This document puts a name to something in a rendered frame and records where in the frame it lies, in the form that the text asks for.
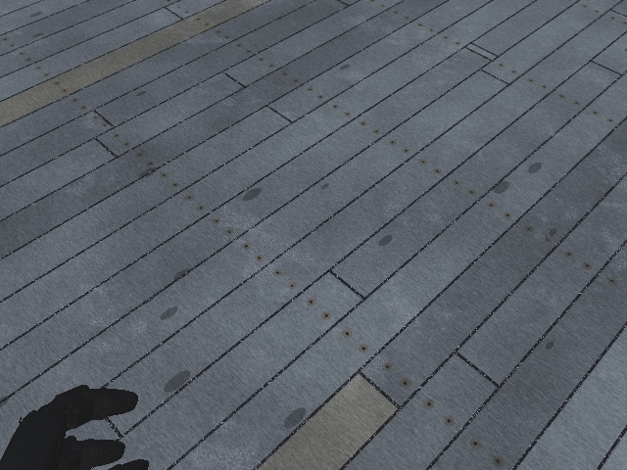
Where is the robot left hand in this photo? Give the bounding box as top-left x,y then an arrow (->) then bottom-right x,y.
0,385 -> 149,470

